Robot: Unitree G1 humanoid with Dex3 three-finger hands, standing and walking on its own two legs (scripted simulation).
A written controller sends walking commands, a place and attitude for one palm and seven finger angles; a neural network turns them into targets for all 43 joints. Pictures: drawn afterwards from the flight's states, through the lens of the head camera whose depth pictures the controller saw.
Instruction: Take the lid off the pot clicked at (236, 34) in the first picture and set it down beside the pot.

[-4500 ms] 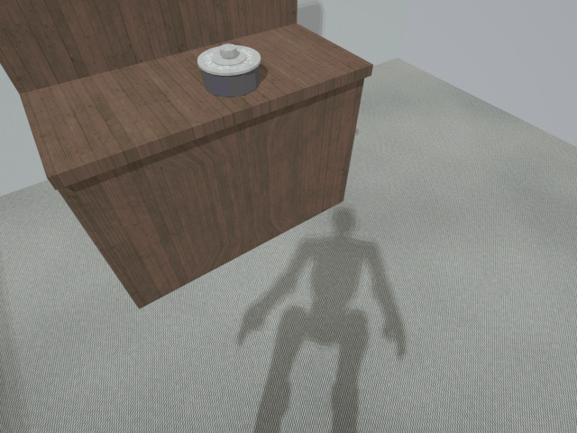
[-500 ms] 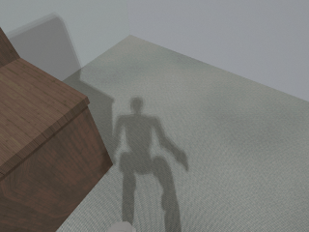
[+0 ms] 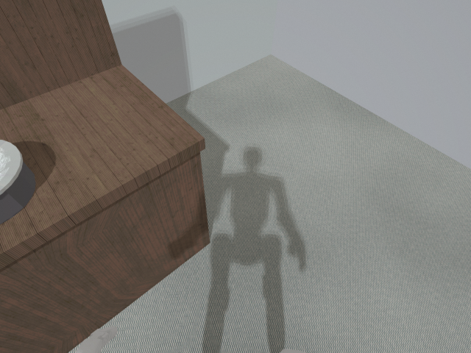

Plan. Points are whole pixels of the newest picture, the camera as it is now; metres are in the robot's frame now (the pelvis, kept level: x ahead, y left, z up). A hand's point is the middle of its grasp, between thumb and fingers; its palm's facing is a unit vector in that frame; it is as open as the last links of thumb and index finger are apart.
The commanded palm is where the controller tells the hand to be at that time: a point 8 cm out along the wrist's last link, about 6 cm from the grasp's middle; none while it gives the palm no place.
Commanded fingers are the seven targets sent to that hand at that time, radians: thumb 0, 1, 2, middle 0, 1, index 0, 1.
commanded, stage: turn to face it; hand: left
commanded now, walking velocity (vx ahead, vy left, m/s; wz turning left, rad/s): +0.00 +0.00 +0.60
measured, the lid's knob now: out of the picture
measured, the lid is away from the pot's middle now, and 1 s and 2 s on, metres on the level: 0.00 0.00 0.00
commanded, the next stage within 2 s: take the last steps up to it in 1.10 s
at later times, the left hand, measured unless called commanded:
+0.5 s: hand out of the picture -0.02 +0.21 -0.17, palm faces +0.34 -0.90 -0.26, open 7.4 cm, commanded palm none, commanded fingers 0.00 0.90 0.90 -0.20 -0.30 -0.20 -0.30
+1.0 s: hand out of the picture -0.02 +0.24 -0.15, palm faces +0.54 -0.79 -0.28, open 7.4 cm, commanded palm none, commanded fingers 0.00 0.90 0.90 -0.20 -0.30 -0.20 -0.30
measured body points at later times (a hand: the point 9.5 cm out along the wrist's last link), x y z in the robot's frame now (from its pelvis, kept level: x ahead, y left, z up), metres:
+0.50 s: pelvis -0.01 -0.01 -0.01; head +0.03 +0.01 +0.44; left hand -0.04 +0.25 -0.15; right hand +0.17 -0.24 -0.14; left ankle -0.05 +0.11 -0.71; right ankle +0.00 -0.14 -0.74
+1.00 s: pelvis +0.01 +0.01 +0.00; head +0.03 +0.01 +0.45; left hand -0.05 +0.28 -0.13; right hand +0.18 -0.17 -0.15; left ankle -0.05 +0.10 -0.74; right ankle +0.08 -0.09 -0.72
